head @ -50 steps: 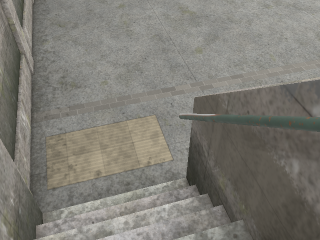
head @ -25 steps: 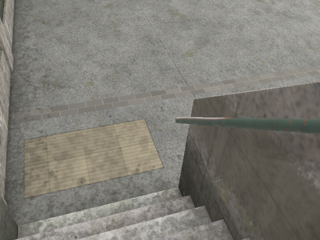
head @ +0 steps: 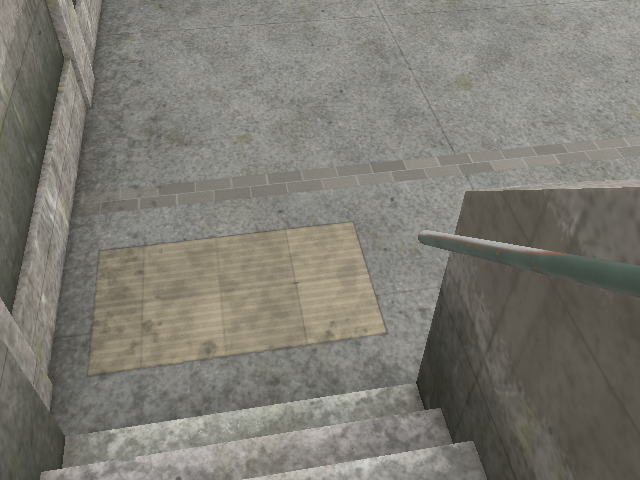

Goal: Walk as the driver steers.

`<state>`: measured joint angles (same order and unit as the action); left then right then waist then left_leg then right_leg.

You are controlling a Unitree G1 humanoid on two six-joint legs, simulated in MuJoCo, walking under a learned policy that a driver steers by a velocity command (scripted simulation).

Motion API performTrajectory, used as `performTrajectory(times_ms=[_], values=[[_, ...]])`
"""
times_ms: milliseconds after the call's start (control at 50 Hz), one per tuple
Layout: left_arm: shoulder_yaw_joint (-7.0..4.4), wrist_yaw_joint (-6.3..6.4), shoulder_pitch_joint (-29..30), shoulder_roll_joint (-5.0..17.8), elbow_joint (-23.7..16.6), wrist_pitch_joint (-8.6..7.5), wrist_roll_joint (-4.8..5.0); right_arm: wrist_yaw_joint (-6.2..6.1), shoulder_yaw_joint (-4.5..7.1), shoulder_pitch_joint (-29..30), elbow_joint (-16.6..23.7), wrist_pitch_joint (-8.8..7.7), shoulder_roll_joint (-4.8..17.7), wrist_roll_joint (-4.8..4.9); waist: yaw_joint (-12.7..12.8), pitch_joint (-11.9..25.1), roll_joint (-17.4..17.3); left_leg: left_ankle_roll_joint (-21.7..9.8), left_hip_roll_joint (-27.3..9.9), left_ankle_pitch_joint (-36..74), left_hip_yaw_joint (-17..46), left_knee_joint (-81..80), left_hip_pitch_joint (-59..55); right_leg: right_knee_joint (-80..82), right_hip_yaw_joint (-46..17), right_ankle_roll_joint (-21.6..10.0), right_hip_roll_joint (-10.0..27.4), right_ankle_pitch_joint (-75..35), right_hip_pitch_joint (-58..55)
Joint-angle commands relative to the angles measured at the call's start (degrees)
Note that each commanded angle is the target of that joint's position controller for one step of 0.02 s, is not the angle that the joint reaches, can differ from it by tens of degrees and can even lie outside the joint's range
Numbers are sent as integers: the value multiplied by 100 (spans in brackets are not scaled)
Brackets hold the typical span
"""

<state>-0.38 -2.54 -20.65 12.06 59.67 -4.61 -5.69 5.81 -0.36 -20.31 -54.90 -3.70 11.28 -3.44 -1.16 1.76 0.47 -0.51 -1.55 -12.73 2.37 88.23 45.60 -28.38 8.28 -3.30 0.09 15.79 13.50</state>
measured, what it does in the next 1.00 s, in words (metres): goes down: left foot, then right foot 0.05 m lower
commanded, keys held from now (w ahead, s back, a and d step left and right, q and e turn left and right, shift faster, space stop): q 0.48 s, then w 0.04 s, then w+e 0.48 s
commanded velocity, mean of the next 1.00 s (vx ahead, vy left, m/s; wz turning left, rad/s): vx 0.18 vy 0.00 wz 0.22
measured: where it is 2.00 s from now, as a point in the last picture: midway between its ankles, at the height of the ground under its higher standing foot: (273, 468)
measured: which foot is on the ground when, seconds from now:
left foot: up 0.00-0.22, down 0.24-0.68, up 0.70-0.96, down 0.98-1.00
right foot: down 0.00-0.38, up 0.40-0.50, down 0.52-0.62, up 0.64-0.74, down 0.76-0.96, up 0.98-1.00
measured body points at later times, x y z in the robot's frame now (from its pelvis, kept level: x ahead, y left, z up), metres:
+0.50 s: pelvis +0.14 +0.08 -0.09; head +0.16 +0.09 +0.36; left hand -0.02 +0.25 -0.24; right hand +0.40 -0.03 -0.18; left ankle +0.13 +0.19 -0.74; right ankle +0.15 -0.05 -0.73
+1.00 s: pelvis +0.43 +0.19 -0.42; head +0.44 +0.19 +0.03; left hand +0.27 +0.34 -0.56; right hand +0.57 +0.01 -0.55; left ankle +0.40 +0.30 -1.14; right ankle +0.32 +0.03 -0.90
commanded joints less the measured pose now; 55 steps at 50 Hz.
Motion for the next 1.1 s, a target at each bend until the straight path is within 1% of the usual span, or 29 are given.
performTrajectory(times_ms=[20,100,180,240,260,360,400,420,460,500,540,560,640,660,680,700,720,740,760,800,820,860,900,960,980,1000,1040,1080,1100], values=[[171,74,6,167,-25,-327,-173,271,42,-1641,-527,11,-32,-169,-582,-521,642,29,-183,2611,-305,-618,-2062,-379,88,-837,1086,-3488,2945],[-105,239,-206,890,-135,-308,-249,-344,294,266,678,-94,521,-152,14,-67,480,126,-405,198,276,-426,209,-1168,-1195,-1257,2682,-4457,550],[-90,707,-1367,450,-67,-174,-67,-709,-32,1678,1367,161,-191,-271,785,21,502,379,-534,-373,-7,-2044,1382,-1762,-1710,-941,2776,-4340,-735],[127,1014,-2817,-374,179,-173,60,-628,92,1861,1190,105,34,-680,1560,-127,884,-92,-779,2524,-110,-4131,2607,-2799,-2163,-443,2815,-820,-1741],[123,1129,-3508,-437,371,-183,194,-623,183,2266,1458,-36,286,-513,1841,81,630,-328,-559,1672,-442,-4192,2252,-3066,-1856,-380,2364,-547,-1867],[-28,1123,-2519,-42,62,-234,215,-469,368,1885,1550,-239,273,-214,1006,-247,343,-827,-322,863,-221,-4087,-453,-3770,-1067,138,1799,-401,971],[-25,707,242,-60,-1122,-236,1,-651,573,-1285,945,-260,962,-133,-945,1090,-1736,-1495,-1111,1150,1397,-6226,-5863,-6431,401,768,314,3021,4858],[-57,449,1913,151,-1656,-207,-20,-542,582,-2098,875,-311,1065,31,-1707,539,-1178,-1138,-1432,-1626,2397,-6194,-6001,-5940,-609,397,382,2557,6146],[-31,337,1323,-205,-1310,-181,-57,-163,400,-760,1067,-397,827,118,-906,-345,-615,-1081,-1944,-2604,2293,-5163,-3380,-4351,-1088,78,613,511,5225],[-8,708,-1499,-221,-128,-266,-273,-302,78,1764,2032,-340,-304,156,353,-399,96,-454,-710,-670,384,-3908,-1562,-1843,-1487,-76,868,-424,3155],[-203,798,-3412,-147,976,-415,34,-378,-30,3501,2848,-393,-244,-185,1271,-627,1287,-319,389,-1753,-1722,-3551,293,-52,-376,476,-108,-3286,763],[-247,709,-3459,-129,1126,-466,-191,-446,45,3630,2893,-494,78,-149,1280,-713,744,-90,144,-1828,-1409,-3732,-386,-536,-63,921,-386,-2413,1021],[-373,459,1849,259,-632,-637,-806,-1034,210,-1777,967,-907,358,74,-1605,-1183,-215,-218,-257,-2896,299,-2874,-5586,1016,-1003,638,-64,-2237,5540],[-472,261,1435,521,-1002,-543,744,-1177,509,-804,299,-513,879,286,-1089,-945,-1550,-641,-161,102,-777,-2046,-3922,885,-784,937,-348,-2038,3109],[-416,175,633,499,-869,-492,1176,-1068,382,-279,505,-276,467,251,-520,-284,-567,-609,-30,-144,-782,-1885,-2545,1720,-1136,734,-5,-3003,805],[-245,327,-3656,-303,1112,-654,-732,-551,77,-658,592,-308,-466,-426,629,839,906,129,238,-1925,246,-806,-199,-309,-835,175,217,-3917,-3025],[-500,529,-5636,-213,1590,-532,-708,-261,135,1964,1365,-463,-75,-18,2709,62,881,-35,581,-3109,261,823,2494,-1473,-1107,-211,360,-3206,-4654],[-509,638,-5788,79,1390,-435,-462,-113,103,3724,2105,-541,-306,205,3179,-240,739,-362,981,-2682,447,330,3727,-692,-1665,-241,404,-1221,-4653],[-383,646,-5331,104,1195,-459,-314,-41,194,3666,2097,-659,-330,224,2615,-500,234,-598,1020,-1294,951,-371,2837,-759,-1543,1,132,-494,-3526],[-308,159,-1638,723,-222,-495,306,-37,360,1263,1622,-614,-38,-279,-46,-67,1546,-455,254,-430,652,-1679,2257,-902,-2909,-1252,1052,-3680,-2140],[121,39,114,-294,-852,-358,131,26,169,817,1238,-384,-112,-659,-47,-450,1698,-97,-655,310,1527,-1999,2626,-1627,-4455,-1857,2033,-1744,-379],[252,247,-1608,-761,-273,-476,328,-231,-48,552,762,-306,-189,-633,320,-202,-816,294,-315,3812,189,-3192,236,-3250,-2851,-1298,191,531,1966],[293,164,-900,29,-647,-580,64,-206,-90,-188,623,-412,-319,-172,-169,-299,62,429,72,6126,-1061,-3724,-5832,-3126,-697,-368,-1148,2777,6535],[-151,-192,411,1518,-908,-698,203,-239,392,-3490,-9,-72,1036,-534,-2125,-951,-1154,-30,-1,2691,-582,-4493,-7224,-6059,-2635,-457,-461,1705,6134],[-233,-242,281,1398,-798,-586,510,-268,570,-4081,-471,-59,1504,-556,-2208,-1454,-1916,-711,-630,2576,493,-7890,-6246,-8743,-2685,-83,-1053,1893,4547],[-151,-546,-2676,511,-104,-496,241,-8,588,-2781,-30,74,2039,-182,-91,870,-1549,-2778,-2415,6857,2444,-4303,-7387,-10179,-1916,-231,-863,3032,5184],[2,-449,-404,98,-1114,-440,21,-207,215,-1505,-40,-230,423,-355,-311,306,484,-2001,-2104,4360,1922,-4015,-6569,-7924,-2182,-364,-5,1294,7347],[-24,-113,68,24,-929,-94,27,-365,-240,-661,-10,-220,-1086,-57,-29,-1438,418,-1723,-2550,2450,2080,-4689,-2822,-3779,-2172,-81,1152,-1655,6448],[58,-111,-594,-438,-480,-2,-87,-481,-276,-177,219,-176,-895,-150,522,-1443,-445,-1354,-1722,1758,908,-4347,-58,-3150,-1264,-55,942,-2669,3189]])
Keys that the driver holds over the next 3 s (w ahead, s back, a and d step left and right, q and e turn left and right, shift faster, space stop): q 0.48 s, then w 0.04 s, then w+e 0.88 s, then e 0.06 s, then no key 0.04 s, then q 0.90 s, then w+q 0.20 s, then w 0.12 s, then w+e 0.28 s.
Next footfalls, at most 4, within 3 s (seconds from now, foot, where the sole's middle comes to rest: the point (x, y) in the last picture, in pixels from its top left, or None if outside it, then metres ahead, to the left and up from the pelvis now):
0.24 left None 0.15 0.21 -0.78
0.52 right None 0.19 -0.03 -0.83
0.76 right None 0.31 0.03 -0.99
0.98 left None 0.43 0.31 -1.19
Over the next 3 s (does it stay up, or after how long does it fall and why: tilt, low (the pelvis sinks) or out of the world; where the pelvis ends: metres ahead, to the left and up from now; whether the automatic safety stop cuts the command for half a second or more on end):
stays up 0.99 0.21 -0.90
